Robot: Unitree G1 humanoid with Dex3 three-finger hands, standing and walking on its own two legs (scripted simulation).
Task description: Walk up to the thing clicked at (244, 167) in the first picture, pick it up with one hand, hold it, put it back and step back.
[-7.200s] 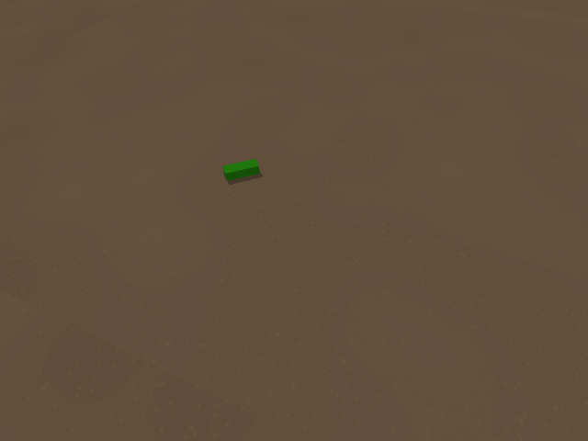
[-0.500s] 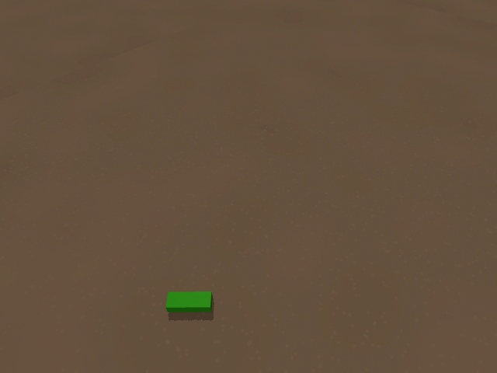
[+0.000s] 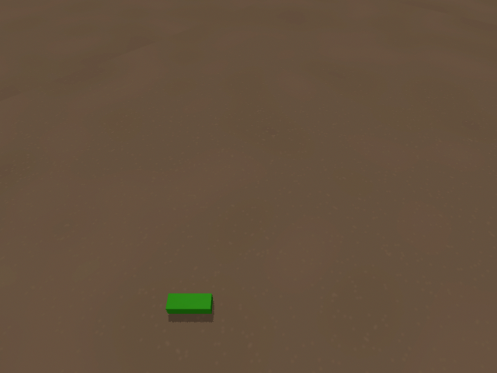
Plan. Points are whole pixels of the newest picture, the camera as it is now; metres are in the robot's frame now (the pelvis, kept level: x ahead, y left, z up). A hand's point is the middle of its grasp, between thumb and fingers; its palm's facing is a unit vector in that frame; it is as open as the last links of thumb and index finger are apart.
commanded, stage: stand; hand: left
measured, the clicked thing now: (190, 303) +0.53 +0.25 -0.76
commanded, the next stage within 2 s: walk up in 1.36 s
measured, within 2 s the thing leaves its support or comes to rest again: neither
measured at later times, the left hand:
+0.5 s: hand out of the picture +0.08 +0.25 -0.16, palm faces -0.02 -0.94 -0.33, open 7.3 cm
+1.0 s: hand out of the picture +0.07 +0.25 -0.16, palm faces -0.02 -0.94 -0.33, open 7.3 cm
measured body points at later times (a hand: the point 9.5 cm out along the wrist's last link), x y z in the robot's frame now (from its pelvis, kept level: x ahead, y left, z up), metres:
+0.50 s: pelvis +0.00 +0.00 +0.00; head +0.01 +0.00 +0.45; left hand +0.08 +0.30 -0.13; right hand +0.08 -0.30 -0.13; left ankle +0.01 +0.10 -0.75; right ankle -0.01 -0.13 -0.75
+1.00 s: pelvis +0.01 +0.00 +0.00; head +0.01 +0.00 +0.45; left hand +0.07 +0.30 -0.14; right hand +0.08 -0.30 -0.13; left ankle +0.01 +0.10 -0.75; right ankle -0.01 -0.13 -0.75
